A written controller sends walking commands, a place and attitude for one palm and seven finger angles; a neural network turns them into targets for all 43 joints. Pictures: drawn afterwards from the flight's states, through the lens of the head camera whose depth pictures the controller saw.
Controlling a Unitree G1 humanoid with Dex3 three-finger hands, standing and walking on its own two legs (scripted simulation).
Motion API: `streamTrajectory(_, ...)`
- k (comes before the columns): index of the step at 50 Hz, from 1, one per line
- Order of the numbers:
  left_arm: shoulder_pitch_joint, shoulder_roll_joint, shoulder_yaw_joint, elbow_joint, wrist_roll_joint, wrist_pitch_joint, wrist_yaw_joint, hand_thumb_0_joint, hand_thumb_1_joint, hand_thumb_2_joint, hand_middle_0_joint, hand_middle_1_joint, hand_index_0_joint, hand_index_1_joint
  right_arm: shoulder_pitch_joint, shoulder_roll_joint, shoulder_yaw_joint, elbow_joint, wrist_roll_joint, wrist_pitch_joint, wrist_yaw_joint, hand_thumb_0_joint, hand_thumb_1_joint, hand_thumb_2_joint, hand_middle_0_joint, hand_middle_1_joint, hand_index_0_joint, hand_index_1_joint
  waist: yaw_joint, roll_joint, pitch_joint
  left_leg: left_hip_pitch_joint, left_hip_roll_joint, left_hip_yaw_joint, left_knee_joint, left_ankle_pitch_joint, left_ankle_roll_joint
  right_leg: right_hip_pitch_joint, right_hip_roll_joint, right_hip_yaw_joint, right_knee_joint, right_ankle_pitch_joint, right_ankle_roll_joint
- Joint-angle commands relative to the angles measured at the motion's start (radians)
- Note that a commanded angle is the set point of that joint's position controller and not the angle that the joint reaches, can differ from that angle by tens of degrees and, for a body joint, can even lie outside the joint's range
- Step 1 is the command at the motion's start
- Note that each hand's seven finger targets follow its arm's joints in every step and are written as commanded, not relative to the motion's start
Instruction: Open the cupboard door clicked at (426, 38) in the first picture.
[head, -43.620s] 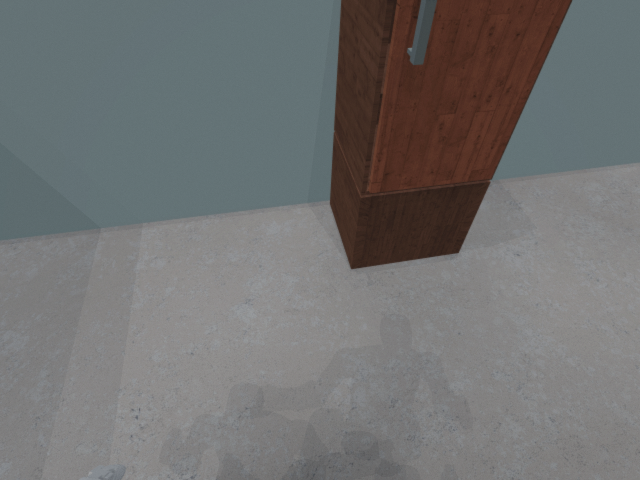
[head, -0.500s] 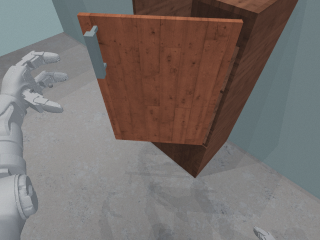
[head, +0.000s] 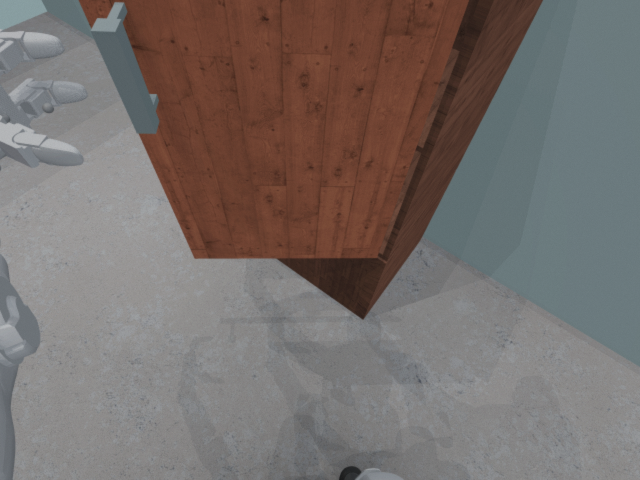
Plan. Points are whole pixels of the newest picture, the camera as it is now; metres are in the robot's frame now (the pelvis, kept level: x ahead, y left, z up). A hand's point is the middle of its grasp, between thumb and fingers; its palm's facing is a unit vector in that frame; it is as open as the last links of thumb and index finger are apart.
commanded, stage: move the hooked fingers beside the handle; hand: left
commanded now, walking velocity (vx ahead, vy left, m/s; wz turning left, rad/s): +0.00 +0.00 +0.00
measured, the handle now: (133, 71) +0.57 +0.19 +0.17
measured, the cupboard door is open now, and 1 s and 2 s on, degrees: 39 39 39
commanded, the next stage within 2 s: slide the fingers in behind the handle in 1.86 s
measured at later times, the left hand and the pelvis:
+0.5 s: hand (69, 86) +0.54 +0.26 +0.17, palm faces -0.04 -1.00 +0.01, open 14.0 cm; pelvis +0.02 +0.01 -0.01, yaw -1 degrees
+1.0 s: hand (58, 96) +0.51 +0.25 +0.18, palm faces -0.02 -1.00 +0.00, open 14.0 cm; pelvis +0.01 +0.00 -0.01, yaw +0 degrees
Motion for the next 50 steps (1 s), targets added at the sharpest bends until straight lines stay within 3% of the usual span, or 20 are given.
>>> streamTrajectory(1, -0.544, 0.324, 0.032, -0.199, -0.012, -0.068, 0.009, 0.000, -0.500, 0.300, -0.300, -1.200, -0.300, -1.200, 0.140, -0.184, -0.067, -0.053, -0.004, -0.004, -0.012, 0.000, -0.900, -0.900, 0.200, 0.300, 0.200, 0.300, -0.020, 0.135, -0.408, 0.159, 0.014, -0.093, -0.035, 0.437, -0.024, 0.195, 0.022, 0.037, 0.005, 0.297, -0.025)
streamTrajectory(3, -0.561, 0.332, 0.030, -0.157, -0.003, -0.068, 0.011, 0.000, -0.500, 0.300, -0.300, -1.200, -0.300, -1.200, 0.157, -0.188, -0.066, -0.043, -0.006, 0.001, -0.013, 0.000, -0.900, -0.900, 0.200, 0.300, 0.200, 0.300, -0.037, 0.106, -0.396, 0.135, 0.016, -0.095, -0.026, 0.415, -0.021, 0.178, 0.023, 0.038, 0.003, 0.283, -0.022)
streamTrajectory(5, -0.599, 0.364, 0.045, -0.143, 0.004, -0.073, 0.013, 0.000, -0.500, 0.300, -0.300, -1.200, -0.300, -1.200, 0.171, -0.192, -0.064, -0.039, -0.010, 0.008, -0.014, 0.000, -0.900, -0.900, 0.200, 0.300, 0.200, 0.300, -0.039, 0.142, -0.418, 0.136, 0.017, -0.099, -0.017, 0.440, -0.027, 0.175, 0.026, 0.037, 0.012, 0.299, -0.025)
streamTrajectory(8, -0.625, 0.324, 0.001, -0.090, 0.026, -0.061, 0.019, 0.000, -0.500, 0.300, -0.300, -1.200, -0.300, -1.200, 0.191, -0.188, -0.063, -0.027, -0.015, 0.016, -0.010, 0.000, -0.900, -0.900, 0.200, 0.300, 0.200, 0.300, -0.063, 0.169, -0.393, 0.140, 0.022, -0.106, -0.002, 0.448, -0.032, 0.117, 0.028, 0.033, 0.009, 0.279, -0.024)
streamTrajectory(10, -0.649, 0.376, 0.041, -0.116, 0.027, -0.071, 0.022, 0.000, -0.500, 0.300, -0.300, -1.200, -0.300, -1.200, 0.210, -0.194, -0.066, -0.031, -0.019, 0.024, -0.009, 0.000, -0.900, -0.900, 0.200, 0.300, 0.200, 0.300, -0.058, 0.175, -0.471, 0.169, 0.027, -0.112, 0.013, 0.522, -0.038, 0.137, 0.033, 0.032, 0.026, 0.324, -0.025)
streamTrajectory(13, -0.609, 0.366, 0.038, -0.083, 0.039, -0.062, 0.022, 0.000, -0.500, 0.300, -0.300, -1.200, -0.300, -1.200, 0.225, -0.190, -0.067, -0.035, -0.024, 0.036, -0.002, 0.000, -0.900, -0.900, 0.200, 0.300, 0.200, 0.300, -0.055, 0.164, -0.459, 0.153, 0.030, -0.111, 0.024, 0.550, -0.042, 0.130, 0.035, 0.027, 0.031, 0.340, -0.025)
streamTrajectory(15, -0.561, 0.370, 0.056, -0.114, 0.031, -0.067, 0.016, 0.000, -0.500, 0.300, -0.300, -1.200, -0.300, -1.200, 0.226, -0.189, -0.069, -0.048, -0.025, 0.045, 0.005, 0.000, -0.900, -0.900, 0.200, 0.300, 0.200, 0.300, -0.030, 0.191, -0.497, 0.184, 0.034, -0.112, 0.034, 0.630, -0.049, 0.136, 0.040, 0.025, 0.043, 0.371, -0.028)
streamTrajectory(16, -0.533, 0.372, 0.064, -0.114, 0.030, -0.063, 0.015, 0.000, -0.500, 0.300, -0.300, -1.200, -0.300, -1.200, 0.231, -0.188, -0.072, -0.051, -0.025, 0.052, 0.008, 0.000, -0.900, -0.900, 0.200, 0.300, 0.200, 0.300, -0.028, 0.162, -0.496, 0.185, 0.037, -0.114, 0.037, 0.656, -0.050, 0.138, 0.041, 0.022, 0.046, 0.385, -0.026)
streamTrajectory(23, -0.512, 0.398, 0.105, -0.229, 0.016, -0.063, 0.022, 0.000, -0.500, 0.300, -0.300, -1.200, -0.300, -1.200, 0.223, -0.185, -0.083, -0.080, -0.023, 0.081, 0.026, 0.000, -0.900, -0.900, 0.200, 0.300, 0.200, 0.300, -0.012, 0.163, -0.515, 0.180, 0.035, -0.099, 0.043, 0.654, -0.037, 0.174, 0.044, 0.027, 0.049, 0.417, -0.022)
streamTrajectory(26, -0.501, 0.339, 0.079, -0.335, -0.001, -0.082, 0.023, 0.000, -0.500, 0.300, -0.300, -1.200, -0.300, -1.200, 0.212, -0.171, -0.087, -0.085, -0.023, 0.079, 0.037, 0.000, -0.900, -0.900, 0.200, 0.300, 0.200, 0.300, 0.001, 0.269, -0.568, 0.301, 0.046, -0.115, 0.060, 0.821, -0.062, 0.143, 0.050, 0.019, 0.056, 0.440, -0.029)
streamTrajectory(29, -0.457, 0.290, 0.066, -0.268, -0.030, -0.053, 0.018, 0.000, -0.500, 0.300, -0.300, -1.200, -0.300, -1.200, 0.207, -0.173, -0.087, -0.075, -0.021, 0.079, 0.038, 0.000, -0.900, -0.900, 0.200, 0.300, 0.200, 0.300, -0.013, 0.169, -0.475, 0.237, 0.046, -0.105, 0.051, 0.769, -0.045, 0.147, 0.052, 0.013, 0.044, 0.441, -0.026)
streamTrajectory(30, -0.467, 0.312, 0.075, -0.266, -0.022, -0.045, 0.019, 0.000, -0.500, 0.300, -0.300, -1.200, -0.300, -1.200, 0.200, -0.173, -0.085, -0.072, -0.018, 0.081, 0.037, 0.000, -0.900, -0.900, 0.200, 0.300, 0.200, 0.300, -0.006, 0.185, -0.469, 0.225, 0.043, -0.106, 0.047, 0.750, -0.045, 0.154, 0.048, 0.017, 0.045, 0.441, -0.024)
streamTrajectory(32, -0.467, 0.250, 0.015, -0.255, -0.007, -0.030, 0.025, 0.000, -0.500, 0.300, -0.300, -1.200, -0.300, -1.200, 0.188, -0.165, -0.084, -0.074, -0.016, 0.078, 0.037, 0.000, -0.900, -0.900, 0.200, 0.300, 0.200, 0.300, -0.019, 0.190, -0.434, 0.210, 0.039, -0.100, 0.042, 0.707, -0.040, 0.132, 0.045, 0.016, 0.039, 0.417, -0.022)
streamTrajectory(35, -0.498, 0.276, 0.047, -0.304, -0.014, -0.047, 0.043, 0.000, -0.500, 0.300, -0.300, -1.200, -0.300, -1.200, 0.187, -0.167, -0.087, -0.073, -0.021, 0.073, 0.036, 0.000, -0.900, -0.900, 0.200, 0.300, 0.200, 0.300, -0.014, 0.199, -0.494, 0.248, 0.041, -0.106, 0.050, 0.740, -0.046, 0.155, 0.045, 0.019, 0.048, 0.439, -0.025)
streamTrajectory(38, -0.475, 0.287, 0.059, -0.239, -0.021, -0.050, 0.044, 0.000, -0.500, 0.300, -0.300, -1.200, -0.300, -1.200, 0.170, -0.165, -0.081, -0.078, -0.017, 0.069, 0.034, 0.000, -0.900, -0.900, 0.200, 0.300, 0.200, 0.300, -0.018, 0.098, -0.453, 0.153, 0.031, -0.089, 0.039, 0.625, -0.023, 0.217, 0.039, 0.029, 0.049, 0.464, -0.021)
streamTrajectory(40, -0.468, 0.316, 0.070, -0.251, -0.011, -0.061, 0.042, 0.000, -0.500, 0.300, -0.300, -1.200, -0.300, -1.200, 0.156, -0.165, -0.077, -0.090, -0.012, 0.071, 0.031, 0.000, -0.900, -0.900, 0.200, 0.300, 0.200, 0.300, 0.000, 0.138, -0.468, 0.152, 0.025, -0.087, 0.038, 0.637, -0.024, 0.235, 0.034, 0.033, 0.060, 0.480, -0.026)
streamTrajectory(42, -0.495, 0.250, 0.004, -0.243, -0.001, -0.058, 0.042, 0.000, -0.500, 0.300, -0.300, -1.200, -0.300, -1.200, 0.144, -0.159, -0.074, -0.086, -0.011, 0.069, 0.029, 0.000, -0.900, -0.900, 0.200, 0.300, 0.200, 0.300, -0.019, 0.152, -0.429, 0.153, 0.025, -0.089, 0.034, 0.600, -0.026, 0.195, 0.032, 0.030, 0.050, 0.437, -0.022)
streamTrajectory(44, -0.472, 0.285, 0.040, -0.218, -0.012, -0.061, 0.042, 0.000, -0.500, 0.300, -0.300, -1.200, -0.300, -1.200, 0.147, -0.168, -0.073, -0.096, -0.007, 0.069, 0.024, 0.000, -0.900, -0.900, 0.200, 0.300, 0.200, 0.300, -0.014, 0.127, -0.432, 0.145, 0.023, -0.087, 0.034, 0.580, -0.020, 0.203, 0.033, 0.032, 0.052, 0.425, -0.026)
streamTrajectory(47, -0.533, 0.265, 0.003, -0.181, -0.007, -0.058, 0.034, 0.000, -0.500, 0.300, -0.300, -1.200, -0.300, -1.200, 0.134, -0.169, -0.066, -0.090, -0.007, 0.062, 0.019, 0.000, -0.900, -0.900, 0.200, 0.300, 0.200, 0.300, -0.040, 0.100, -0.399, 0.088, 0.016, -0.082, 0.022, 0.439, -0.011, 0.198, 0.029, 0.039, 0.043, 0.375, -0.020)
streamTrajectory(50, -0.567, 0.313, 0.022, -0.186, 0.000, -0.074, 0.035, 0.000, -0.500, 0.300, -0.300, -1.200, -0.300, -1.200, 0.138, -0.173, -0.062, -0.086, -0.006, 0.057, 0.010, 0.000, -0.900, -0.900, 0.200, 0.300, 0.200, 0.300, -0.037, 0.137, -0.422, 0.095, 0.013, -0.088, 0.024, 0.421, -0.012, 0.190, 0.026, 0.043, 0.043, 0.347, -0.023)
